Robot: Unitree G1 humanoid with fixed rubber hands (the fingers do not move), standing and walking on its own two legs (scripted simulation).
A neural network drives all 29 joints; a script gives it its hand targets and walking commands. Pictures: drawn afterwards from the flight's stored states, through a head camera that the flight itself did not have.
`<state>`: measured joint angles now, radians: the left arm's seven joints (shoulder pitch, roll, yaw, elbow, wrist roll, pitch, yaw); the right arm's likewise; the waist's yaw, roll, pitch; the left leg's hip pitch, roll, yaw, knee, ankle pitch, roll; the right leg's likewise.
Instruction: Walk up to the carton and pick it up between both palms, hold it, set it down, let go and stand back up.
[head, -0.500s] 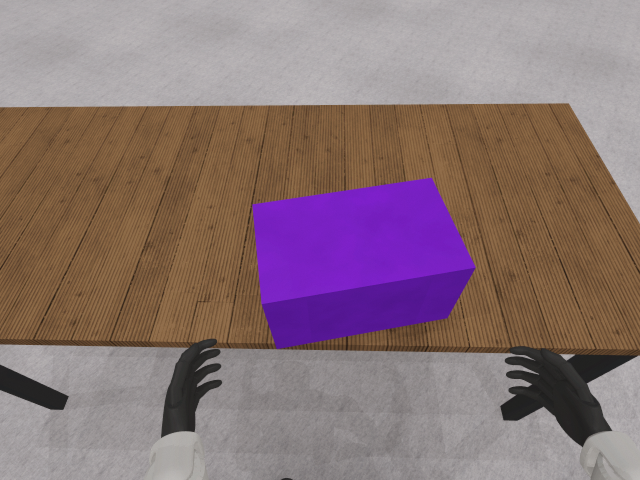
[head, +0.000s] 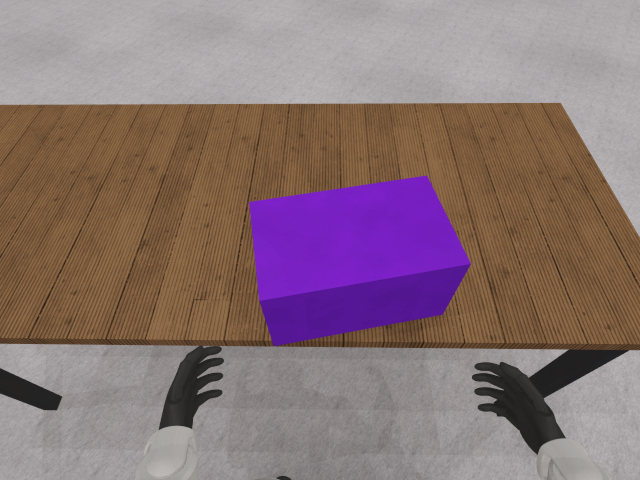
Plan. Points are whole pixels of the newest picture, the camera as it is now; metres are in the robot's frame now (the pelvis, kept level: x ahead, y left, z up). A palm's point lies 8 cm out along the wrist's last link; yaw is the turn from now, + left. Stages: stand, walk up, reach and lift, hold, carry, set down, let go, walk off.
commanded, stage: set down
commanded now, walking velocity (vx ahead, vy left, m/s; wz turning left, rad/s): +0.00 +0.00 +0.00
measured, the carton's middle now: (350, 260) +0.42 +0.02 -0.03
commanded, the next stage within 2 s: let go in 0.78 s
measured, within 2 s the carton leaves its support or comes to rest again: neither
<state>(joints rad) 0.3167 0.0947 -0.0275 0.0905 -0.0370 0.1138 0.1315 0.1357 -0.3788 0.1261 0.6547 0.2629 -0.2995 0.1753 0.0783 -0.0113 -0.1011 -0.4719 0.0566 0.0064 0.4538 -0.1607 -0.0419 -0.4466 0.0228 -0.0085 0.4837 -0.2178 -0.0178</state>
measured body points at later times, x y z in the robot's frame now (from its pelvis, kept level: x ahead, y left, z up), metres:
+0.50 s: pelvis +0.01 +0.00 +0.00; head +0.06 +0.01 +0.45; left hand +0.18 +0.22 -0.05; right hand +0.21 -0.20 -0.08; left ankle +0.03 +0.15 -0.74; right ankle +0.01 -0.10 -0.74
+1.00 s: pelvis +0.01 +0.00 +0.00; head +0.07 +0.01 +0.45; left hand +0.18 +0.23 -0.08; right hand +0.20 -0.18 -0.10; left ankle +0.03 +0.15 -0.74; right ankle +0.01 -0.10 -0.74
